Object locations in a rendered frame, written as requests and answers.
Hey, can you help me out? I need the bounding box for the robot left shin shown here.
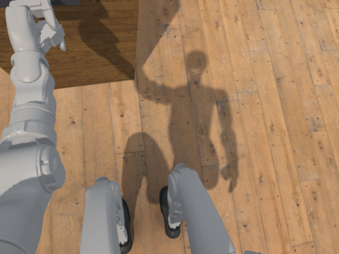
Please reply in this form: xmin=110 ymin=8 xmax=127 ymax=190
xmin=85 ymin=176 xmax=128 ymax=243

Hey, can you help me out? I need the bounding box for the right robot thigh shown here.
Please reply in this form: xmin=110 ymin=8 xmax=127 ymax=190
xmin=167 ymin=167 xmax=236 ymax=254

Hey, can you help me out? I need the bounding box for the robot left forearm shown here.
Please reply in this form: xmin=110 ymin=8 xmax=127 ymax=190
xmin=0 ymin=50 xmax=57 ymax=152

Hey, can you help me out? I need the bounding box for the left robot hand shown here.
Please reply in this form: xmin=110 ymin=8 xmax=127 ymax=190
xmin=5 ymin=0 xmax=66 ymax=56

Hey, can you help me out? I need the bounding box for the cabinet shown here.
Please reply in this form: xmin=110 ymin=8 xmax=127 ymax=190
xmin=0 ymin=0 xmax=139 ymax=89

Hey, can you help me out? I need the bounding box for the robot left upper arm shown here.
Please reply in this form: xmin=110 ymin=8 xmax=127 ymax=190
xmin=0 ymin=144 xmax=66 ymax=254

